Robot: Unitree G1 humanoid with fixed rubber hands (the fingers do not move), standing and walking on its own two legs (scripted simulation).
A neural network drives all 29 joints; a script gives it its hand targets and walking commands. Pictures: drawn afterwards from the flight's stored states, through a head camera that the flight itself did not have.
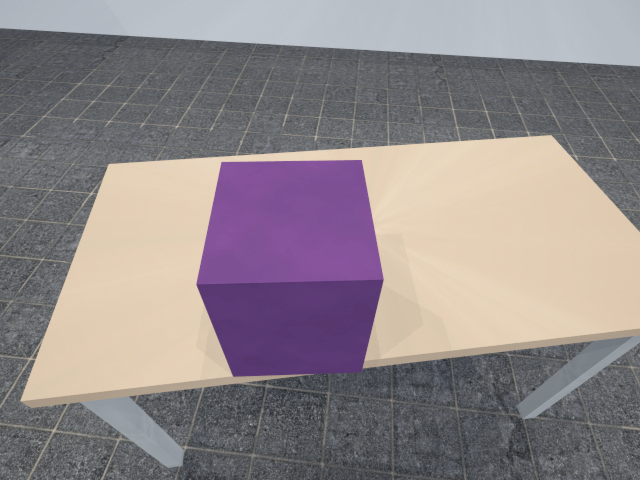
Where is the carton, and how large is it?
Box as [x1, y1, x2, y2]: [196, 160, 383, 376]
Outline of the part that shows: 361,160 221,162 196,284 233,376 361,371 383,280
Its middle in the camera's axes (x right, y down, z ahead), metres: -0.04 +0.05 +0.57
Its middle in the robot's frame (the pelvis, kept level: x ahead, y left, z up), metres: +0.40 +0.04 +0.01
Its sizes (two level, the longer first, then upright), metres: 0.210 0.200 0.250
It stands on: a table, 0.65 m high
